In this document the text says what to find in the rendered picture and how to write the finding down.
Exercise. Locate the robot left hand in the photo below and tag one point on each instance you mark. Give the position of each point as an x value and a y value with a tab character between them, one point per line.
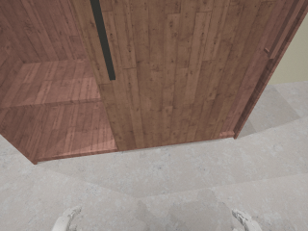
63	222

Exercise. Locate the robot right hand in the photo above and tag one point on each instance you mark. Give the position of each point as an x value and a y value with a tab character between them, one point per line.
245	219

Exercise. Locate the wardrobe door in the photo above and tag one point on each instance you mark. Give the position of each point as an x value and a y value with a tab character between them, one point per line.
258	63
178	64

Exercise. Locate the handle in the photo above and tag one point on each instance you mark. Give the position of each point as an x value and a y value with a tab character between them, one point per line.
100	26
285	28

